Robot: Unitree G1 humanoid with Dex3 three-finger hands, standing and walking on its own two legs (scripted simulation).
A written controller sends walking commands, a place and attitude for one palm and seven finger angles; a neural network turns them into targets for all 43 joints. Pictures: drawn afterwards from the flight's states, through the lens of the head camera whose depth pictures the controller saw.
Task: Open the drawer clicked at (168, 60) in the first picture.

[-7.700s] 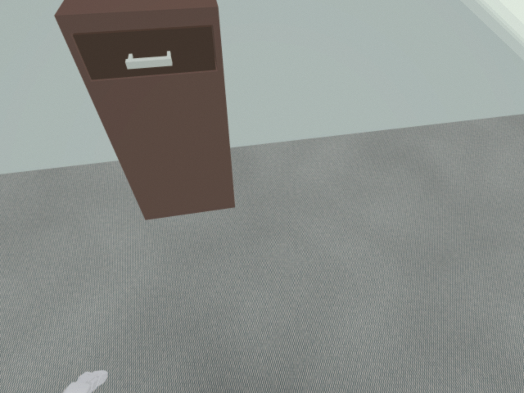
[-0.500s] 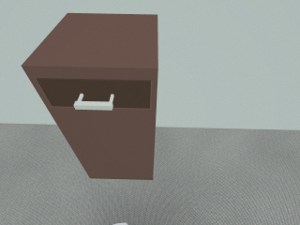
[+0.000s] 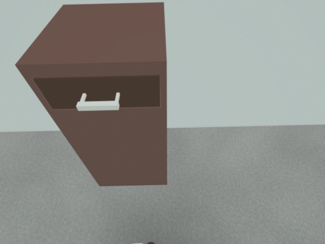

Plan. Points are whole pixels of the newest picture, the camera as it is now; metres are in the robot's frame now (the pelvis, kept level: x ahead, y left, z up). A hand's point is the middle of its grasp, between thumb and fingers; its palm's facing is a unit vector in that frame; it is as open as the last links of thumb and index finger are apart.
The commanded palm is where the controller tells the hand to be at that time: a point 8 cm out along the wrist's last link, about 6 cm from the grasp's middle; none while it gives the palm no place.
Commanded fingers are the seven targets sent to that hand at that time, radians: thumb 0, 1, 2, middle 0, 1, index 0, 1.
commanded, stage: come to a stop and stand still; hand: left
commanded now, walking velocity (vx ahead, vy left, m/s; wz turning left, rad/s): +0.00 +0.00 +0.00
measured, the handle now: (99, 100) +0.52 +0.24 +0.03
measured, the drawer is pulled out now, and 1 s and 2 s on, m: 0.00 0.00 0.00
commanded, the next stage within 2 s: look again from close up in 0.30 s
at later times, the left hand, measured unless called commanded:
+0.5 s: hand out of the picture -0.04 +0.15 -0.17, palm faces +0.03 -0.98 -0.19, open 7.4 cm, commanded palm none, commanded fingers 0.00 0.90 0.90 -0.20 -0.30 -0.20 -0.30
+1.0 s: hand out of the picture +0.01 +0.17 -0.17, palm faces +0.05 -0.98 -0.19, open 7.4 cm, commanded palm none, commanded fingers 0.00 0.90 0.90 -0.20 -0.30 -0.20 -0.30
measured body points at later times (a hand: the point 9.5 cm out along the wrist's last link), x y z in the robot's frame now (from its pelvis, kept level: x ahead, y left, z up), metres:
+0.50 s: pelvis -0.01 -0.01 +0.00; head +0.01 -0.02 +0.45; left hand -0.04 +0.20 -0.16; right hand -0.04 -0.23 -0.16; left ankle +0.09 +0.08 -0.73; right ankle -0.05 -0.13 -0.73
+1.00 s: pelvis +0.01 +0.00 +0.00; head +0.01 +0.01 +0.45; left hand +0.01 +0.23 -0.16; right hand +0.07 -0.23 -0.14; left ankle +0.09 +0.08 -0.73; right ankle -0.05 -0.13 -0.73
